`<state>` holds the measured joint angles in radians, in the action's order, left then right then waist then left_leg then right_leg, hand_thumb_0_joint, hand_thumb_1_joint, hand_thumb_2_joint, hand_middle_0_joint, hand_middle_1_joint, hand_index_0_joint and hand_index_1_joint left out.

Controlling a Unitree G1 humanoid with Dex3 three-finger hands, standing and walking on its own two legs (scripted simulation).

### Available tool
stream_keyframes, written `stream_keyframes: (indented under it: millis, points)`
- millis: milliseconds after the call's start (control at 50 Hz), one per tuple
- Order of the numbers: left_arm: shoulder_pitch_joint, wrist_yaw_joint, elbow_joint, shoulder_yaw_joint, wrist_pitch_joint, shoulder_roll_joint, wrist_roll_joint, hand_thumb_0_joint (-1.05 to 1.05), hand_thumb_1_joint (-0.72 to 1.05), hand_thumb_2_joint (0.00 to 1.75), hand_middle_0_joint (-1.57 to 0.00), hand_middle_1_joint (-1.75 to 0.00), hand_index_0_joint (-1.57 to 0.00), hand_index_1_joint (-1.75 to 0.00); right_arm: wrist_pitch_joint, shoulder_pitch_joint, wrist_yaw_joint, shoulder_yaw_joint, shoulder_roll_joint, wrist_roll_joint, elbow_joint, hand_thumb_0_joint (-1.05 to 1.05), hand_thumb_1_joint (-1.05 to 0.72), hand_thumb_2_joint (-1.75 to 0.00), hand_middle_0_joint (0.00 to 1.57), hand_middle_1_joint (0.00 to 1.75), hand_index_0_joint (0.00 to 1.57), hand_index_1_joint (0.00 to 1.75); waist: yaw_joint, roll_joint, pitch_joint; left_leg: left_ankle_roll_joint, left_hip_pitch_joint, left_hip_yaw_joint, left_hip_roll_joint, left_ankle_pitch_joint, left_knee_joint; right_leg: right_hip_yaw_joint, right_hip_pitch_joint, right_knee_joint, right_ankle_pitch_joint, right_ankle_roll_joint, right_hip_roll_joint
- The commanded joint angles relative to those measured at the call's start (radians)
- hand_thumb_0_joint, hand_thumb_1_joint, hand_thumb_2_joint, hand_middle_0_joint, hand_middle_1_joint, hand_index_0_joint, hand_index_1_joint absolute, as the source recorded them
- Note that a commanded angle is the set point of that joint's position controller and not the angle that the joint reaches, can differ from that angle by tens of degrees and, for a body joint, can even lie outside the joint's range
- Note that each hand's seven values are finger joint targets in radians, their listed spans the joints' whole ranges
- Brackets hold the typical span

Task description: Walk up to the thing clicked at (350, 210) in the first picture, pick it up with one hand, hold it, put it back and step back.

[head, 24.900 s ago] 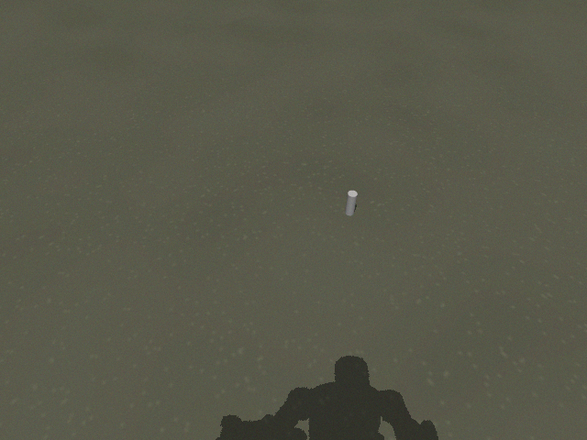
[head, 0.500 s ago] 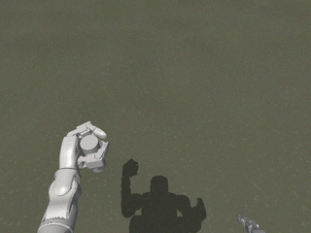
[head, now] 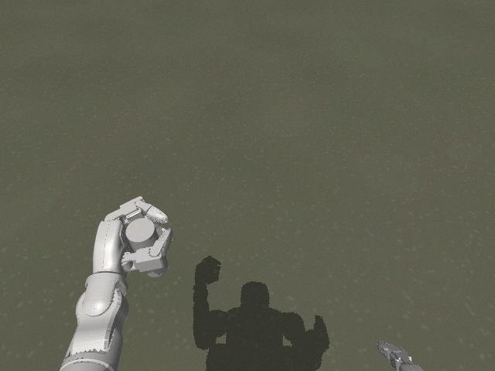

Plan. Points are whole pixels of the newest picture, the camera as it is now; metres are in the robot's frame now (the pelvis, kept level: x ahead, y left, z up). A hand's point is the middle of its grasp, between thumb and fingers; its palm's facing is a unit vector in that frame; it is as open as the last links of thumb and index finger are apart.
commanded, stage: hold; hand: left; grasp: from the side
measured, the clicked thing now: (148, 249) +0.32 +0.18 +0.01
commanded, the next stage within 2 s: crouch in 1.40 s
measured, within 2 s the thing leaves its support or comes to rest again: neither
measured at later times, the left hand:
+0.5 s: hand (149, 239) +0.32 +0.17 +0.05, palm faces +0.07 -1.00 -0.02, open 5.5 cm
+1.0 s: hand (154, 239) +0.32 +0.16 +0.05, palm faces +0.07 -1.00 -0.03, open 5.5 cm
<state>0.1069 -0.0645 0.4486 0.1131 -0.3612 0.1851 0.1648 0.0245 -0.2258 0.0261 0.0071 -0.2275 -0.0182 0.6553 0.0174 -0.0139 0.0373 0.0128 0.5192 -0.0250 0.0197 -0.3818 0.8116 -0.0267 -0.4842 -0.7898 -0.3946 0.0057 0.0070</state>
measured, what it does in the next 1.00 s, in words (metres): stands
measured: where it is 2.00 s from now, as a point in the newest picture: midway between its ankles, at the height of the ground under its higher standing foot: outside the picture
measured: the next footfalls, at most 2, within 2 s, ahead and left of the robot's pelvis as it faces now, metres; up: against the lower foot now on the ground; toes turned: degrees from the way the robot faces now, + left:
none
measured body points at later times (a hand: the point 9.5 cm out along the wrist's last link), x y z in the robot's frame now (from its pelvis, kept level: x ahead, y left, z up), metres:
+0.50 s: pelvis +0.00 +0.01 +0.00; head +0.03 +0.01 +0.45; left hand +0.31 +0.22 +0.05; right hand +0.14 -0.24 -0.11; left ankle +0.02 +0.13 -0.71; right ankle +0.01 -0.12 -0.71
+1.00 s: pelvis +0.01 +0.00 +0.00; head +0.04 +0.00 +0.45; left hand +0.31 +0.22 +0.05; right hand +0.14 -0.24 -0.11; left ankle +0.02 +0.13 -0.71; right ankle +0.01 -0.12 -0.71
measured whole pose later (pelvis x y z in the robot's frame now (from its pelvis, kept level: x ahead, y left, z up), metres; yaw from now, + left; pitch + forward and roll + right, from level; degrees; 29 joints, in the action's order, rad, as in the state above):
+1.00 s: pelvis +0.01 +0.00 +0.00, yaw +0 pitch +6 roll -1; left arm 0.07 -0.05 0.40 0.10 -0.36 0.18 0.16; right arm 0.03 -0.23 0.01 0.00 -0.23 -0.02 0.66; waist 0.01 -0.02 0.04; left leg 0.01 0.53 -0.02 0.02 -0.40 0.82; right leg -0.02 -0.49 -0.79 -0.41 0.00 0.01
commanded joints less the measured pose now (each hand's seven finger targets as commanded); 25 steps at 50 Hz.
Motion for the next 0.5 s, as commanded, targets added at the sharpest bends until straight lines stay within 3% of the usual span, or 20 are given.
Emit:
stream_keyframes:
  millis: [0, 40, 120, 200, 240, 300, 320, 340, 360, 400, 420, 480]
  points:
    - [0.333, 0.006, -0.269, 0.058, -0.086, 0.151, 0.012, 0.0, 0.62, 1.24, -1.29, -1.34, -1.29, -1.34, 0.042, 0.046, 0.009, -0.045, -0.126, 0.003, -0.125, 0.0, -0.89, -0.9, 0.2, 0.3, 0.2, 0.3, 0.008, -0.006, 0.249, -0.023, -0.13, 0.021, -0.024, 0.189, -0.105, 0.011, 0.092, 0.117, 0.256, -0.001, 0.0]
    - [0.294, 0.002, -0.218, 0.06, -0.086, 0.138, 0.012, 0.0, 0.63, 1.26, -1.3, -1.35, -1.3, -1.36, 0.045, 0.052, 0.005, -0.045, -0.125, 0.003, -0.125, 0.0, -0.89, -0.9, 0.2, 0.3, 0.2, 0.3, 0.009, 0.009, 0.222, -0.024, -0.108, 0.021, -0.023, 0.165, -0.105, 0.01, 0.079, 0.121, 0.231, -0.002, 0.001]
    - [0.291, -0.009, -0.248, 0.061, -0.091, 0.139, 0.021, 0.0, 0.61, 1.27, -1.31, -1.38, -1.31, -1.38, 0.044, 0.046, 0.003, -0.047, -0.13, 0.001, -0.132, 0.0, -0.9, -0.9, 0.2, 0.3, 0.2, 0.3, 0.0, -0.015, 0.281, -0.02, -0.136, 0.018, -0.021, 0.204, -0.106, 0.007, 0.105, 0.11, 0.26, 0.003, 0.006]
    - [0.27, -0.017, -0.238, 0.044, -0.094, 0.116, 0.028, 0.0, 0.61, 1.26, -1.31, -1.37, -1.31, -1.37, 0.05, 0.055, 0.002, -0.045, -0.126, -0.003, -0.133, 0.0, -0.9, -0.9, 0.2, 0.3, 0.2, 0.3, 0.005, 0.007, 0.234, -0.021, -0.118, 0.017, -0.02, 0.19, -0.106, 0.005, 0.087, 0.113, 0.25, 0.001, 0.005]
    - [0.307, -0.01, -0.289, 0.069, -0.103, 0.149, 0.026, 0.0, 0.57, 1.25, -1.3, -1.36, -1.3, -1.36, 0.049, 0.055, 0.002, -0.048, -0.126, -0.002, -0.13, 0.0, -0.9, -0.9, 0.2, 0.3, 0.2, 0.3, -0.002, -0.009, 0.251, -0.02, -0.121, 0.017, -0.021, 0.166, -0.11, 0.006, 0.086, 0.115, 0.222, 0.003, 0.004]
    - [0.283, -0.011, -0.281, 0.03, -0.1, 0.103, 0.029, 0.0, 0.6, 1.25, -1.3, -1.36, -1.3, -1.36, 0.053, 0.052, 0.0, -0.047, -0.129, -0.002, -0.135, 0.0, -0.9, -0.9, 0.2, 0.3, 0.2, 0.3, 0.009, -0.01, 0.247, -0.017, -0.137, 0.014, -0.018, 0.188, -0.11, 0.002, 0.082, 0.107, 0.24, 0.005, 0.009]
    - [0.307, -0.006, -0.326, 0.055, -0.104, 0.141, 0.026, 0.0, 0.6, 1.25, -1.29, -1.35, -1.29, -1.36, 0.053, 0.051, 0.003, -0.048, -0.127, -0.001, -0.134, 0.0, -0.9, -0.9, 0.2, 0.3, 0.2, 0.3, -0.002, -0.018, 0.271, -0.017, -0.14, 0.015, -0.019, 0.189, -0.108, 0.004, 0.091, 0.109, 0.243, 0.005, 0.006]
    - [0.284, -0.006, -0.273, 0.041, -0.096, 0.131, 0.019, 0.0, 0.58, 1.25, -1.3, -1.36, -1.3, -1.36, 0.053, 0.047, 0.004, -0.048, -0.131, -0.002, -0.13, 0.0, -0.9, -0.9, 0.2, 0.3, 0.2, 0.3, 0.008, -0.015, 0.255, -0.019, -0.145, 0.016, -0.02, 0.192, -0.108, 0.006, 0.086, 0.109, 0.246, 0.003, 0.007]
    - [0.322, -0.004, -0.311, 0.06, -0.1, 0.157, 0.019, 0.0, 0.59, 1.25, -1.29, -1.35, -1.29, -1.35, 0.054, 0.051, 0.004, -0.049, -0.133, -0.003, -0.131, 0.0, -0.9, -0.9, 0.2, 0.3, 0.2, 0.3, 0.006, -0.031, 0.254, -0.016, -0.146, 0.013, -0.017, 0.186, -0.116, 0.004, 0.08, 0.109, 0.237, 0.006, 0.008]
    - [0.317, 0.0, -0.321, 0.047, -0.097, 0.144, 0.021, 0.0, 0.6, 1.24, -1.28, -1.34, -1.28, -1.34, 0.052, 0.042, 0.007, -0.048, -0.132, -0.002, -0.126, 0.0, -0.9, -0.9, 0.2, 0.3, 0.2, 0.3, 0.009, -0.017, 0.266, -0.017, -0.162, 0.008, -0.014, 0.212, -0.113, 0.0, 0.085, 0.104, 0.258, 0.006, 0.01]
    - [0.282, 0.0, -0.262, 0.024, -0.09, 0.105, 0.022, 0.0, 0.59, 1.24, -1.28, -1.34, -1.28, -1.35, 0.052, 0.045, 0.004, -0.046, -0.129, -0.002, -0.126, 0.0, -0.9, -0.9, 0.2, 0.3, 0.2, 0.3, 0.017, -0.001, 0.236, -0.016, -0.149, 0.004, -0.012, 0.206, -0.114, -0.004, 0.073, 0.101, 0.248, 0.006, 0.013]
    - [0.288, 0.002, -0.234, 0.049, -0.084, 0.119, 0.023, 0.0, 0.57, 1.25, -1.28, -1.35, -1.28, -1.36, 0.054, 0.046, 0.001, -0.052, -0.133, -0.002, -0.124, 0.0, -0.89, -0.9, 0.2, 0.3, 0.2, 0.3, 0.006, 0.006, 0.237, -0.017, -0.128, 0.002, -0.01, 0.208, -0.108, -0.006, 0.071, 0.098, 0.247, 0.006, 0.012]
